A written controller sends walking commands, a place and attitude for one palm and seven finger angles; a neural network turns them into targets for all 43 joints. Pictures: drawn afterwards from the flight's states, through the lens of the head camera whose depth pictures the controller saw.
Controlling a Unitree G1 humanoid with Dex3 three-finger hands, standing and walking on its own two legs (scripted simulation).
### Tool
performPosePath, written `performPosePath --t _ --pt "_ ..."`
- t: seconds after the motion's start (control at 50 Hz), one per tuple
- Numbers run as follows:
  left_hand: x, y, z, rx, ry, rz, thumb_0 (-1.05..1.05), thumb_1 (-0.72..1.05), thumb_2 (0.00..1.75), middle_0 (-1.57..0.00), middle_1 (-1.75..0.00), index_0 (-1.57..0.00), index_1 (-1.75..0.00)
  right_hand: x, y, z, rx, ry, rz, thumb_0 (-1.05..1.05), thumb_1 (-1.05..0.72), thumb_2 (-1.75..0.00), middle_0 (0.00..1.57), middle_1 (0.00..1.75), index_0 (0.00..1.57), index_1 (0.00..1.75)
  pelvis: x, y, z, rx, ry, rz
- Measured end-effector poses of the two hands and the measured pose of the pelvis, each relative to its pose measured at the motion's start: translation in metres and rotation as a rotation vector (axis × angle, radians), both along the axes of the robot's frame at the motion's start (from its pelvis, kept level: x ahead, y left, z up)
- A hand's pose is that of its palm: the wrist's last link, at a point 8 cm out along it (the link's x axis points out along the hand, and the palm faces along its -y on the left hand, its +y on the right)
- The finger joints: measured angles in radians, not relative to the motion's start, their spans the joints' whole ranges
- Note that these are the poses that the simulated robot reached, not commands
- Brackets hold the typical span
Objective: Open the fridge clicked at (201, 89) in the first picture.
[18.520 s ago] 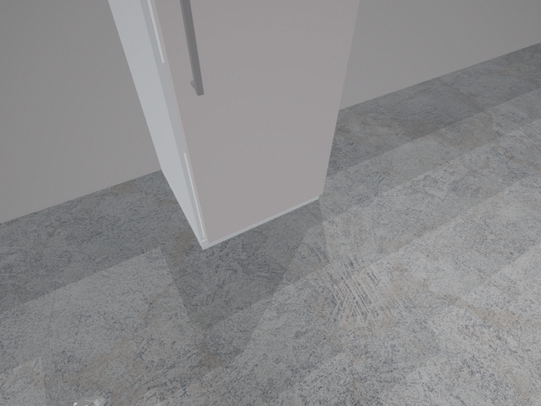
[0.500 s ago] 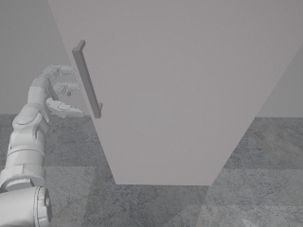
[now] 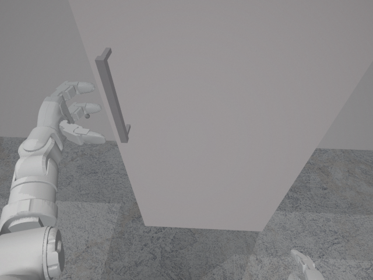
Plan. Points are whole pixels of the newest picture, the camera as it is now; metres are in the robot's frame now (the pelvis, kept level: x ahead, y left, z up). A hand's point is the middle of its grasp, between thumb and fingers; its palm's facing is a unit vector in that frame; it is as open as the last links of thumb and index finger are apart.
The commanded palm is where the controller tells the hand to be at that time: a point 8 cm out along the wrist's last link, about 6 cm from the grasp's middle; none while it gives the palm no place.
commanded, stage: move the hooked fingers beside the handle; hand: left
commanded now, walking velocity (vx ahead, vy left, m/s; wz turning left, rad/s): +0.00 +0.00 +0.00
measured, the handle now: (116, 100) +0.47 +0.18 +0.15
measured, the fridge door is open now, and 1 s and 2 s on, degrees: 0 0 0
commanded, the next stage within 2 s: feel for the door with the fingertips in 0.08 s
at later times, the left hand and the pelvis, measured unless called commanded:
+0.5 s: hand (97, 115) +0.42 +0.21 +0.15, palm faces +0.02 -1.00 +0.00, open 14.0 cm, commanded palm +0.39 +0.26 +0.16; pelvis +0.01 +0.01 +0.00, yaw -1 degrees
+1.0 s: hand (100, 110) +0.43 +0.21 +0.16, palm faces +0.03 -1.00 +0.00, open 13.9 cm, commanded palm +0.41 +0.25 +0.16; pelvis +0.01 +0.01 +0.00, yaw +0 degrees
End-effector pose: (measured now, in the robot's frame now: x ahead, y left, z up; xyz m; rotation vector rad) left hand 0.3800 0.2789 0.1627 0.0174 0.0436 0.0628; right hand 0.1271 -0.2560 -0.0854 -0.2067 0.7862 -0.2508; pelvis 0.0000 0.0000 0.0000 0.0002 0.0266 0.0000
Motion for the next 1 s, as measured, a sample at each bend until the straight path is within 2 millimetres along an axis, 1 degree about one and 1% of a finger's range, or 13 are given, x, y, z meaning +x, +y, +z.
performPosePath --t 0.16,0.26,0.34,0.4,0.46,0.64,0.76,0.86,1.0 --pt "0.007 0.004 -0.001 0.002 -0.007 -0.021 -0.01 -0.5 0.3 -0.3 -1.2 -0.3 -1.2 -0.027 -0.009 -0.009 -0.018 0.082 -0.029 0.01 -0.9 -0.9 0.21 0.3 0.21 0.3 -0.001 0.001 -0.001 -0.003 0.014 0.003" --pt "0.014 0.0 -0.003 -0.004 -0.009 -0.034 -0.01 -0.5 0.3 -0.3 -1.2 -0.3 -1.2 -0.044 -0.012 -0.012 -0.022 0.125 -0.058 0.01 -0.9 -0.9 0.21 0.3 0.21 0.3 0.001 0.003 -0.001 -0.003 0.024 -0.003" --pt "0.015 -0.007 -0.004 -0.011 -0.024 -0.048 -0.01 -0.5 0.3 -0.3 -1.2 -0.3 -1.2 -0.05 -0.011 -0.012 -0.017 0.134 -0.077 0.01 -0.9 -0.9 0.21 0.3 0.21 0.3 0.003 0.006 -0.001 -0.003 0.023 -0.011" --pt "0.015 -0.01 -0.008 -0.021 -0.015 -0.048 -0.01 -0.5 0.3 -0.3 -1.2 -0.3 -1.2 -0.05 -0.008 -0.012 -0.012 0.13 -0.083 0.01 -0.9 -0.9 0.21 0.3 0.21 0.3 0.005 0.007 -0.001 -0.003 0.021 -0.014" --pt "0.014 -0.013 -0.01 -0.02 -0.008 -0.041 -0.01 -0.5 0.3 -0.3 -1.2 -0.3 -1.2 -0.045 -0.005 -0.011 -0.007 0.117 -0.081 0.01 -0.9 -0.9 0.21 0.3 0.21 0.3 0.006 0.008 0.0 -0.004 0.017 -0.016" --pt "0.013 -0.024 -0.006 -0.018 -0.021 -0.045 -0.01 -0.5 0.3 -0.3 -1.2 -0.3 -1.2 -0.018 0.01 -0.007 0.009 0.061 -0.037 0.01 -0.9 -0.9 0.21 0.3 0.21 0.3 0.007 0.012 0.001 -0.006 0.007 -0.01" --pt "0.02 -0.021 -0.007 -0.016 0.012 -0.024 -0.01 -0.5 0.3 -0.3 -1.2 -0.3 -1.2 -0.005 0.015 -0.004 0.013 0.039 -0.01 0.01 -0.9 -0.9 0.21 0.3 0.21 0.3 0.005 0.012 0.0 -0.006 0.011 -0.003" --pt "0.024 -0.019 -0.005 -0.009 -0.001 -0.028 -0.01 -0.5 0.3 -0.3 -1.2 -0.3 -1.21 -0.007 0.013 -0.005 0.011 0.049 -0.01 0.01 -0.9 -0.9 0.21 0.3 0.21 0.3 0.006 0.012 0.0 -0.006 0.018 -0.004" --pt "0.025 -0.02 -0.005 -0.014 -0.011 -0.031 -0.01 -0.5 0.3 -0.3 -1.2 -0.31 -1.22 -0.021 0.006 -0.01 0.002 0.102 -0.026 0.01 -0.9 -0.9 0.21 0.3 0.21 0.3 0.008 0.011 0.0 -0.007 0.02 0.0"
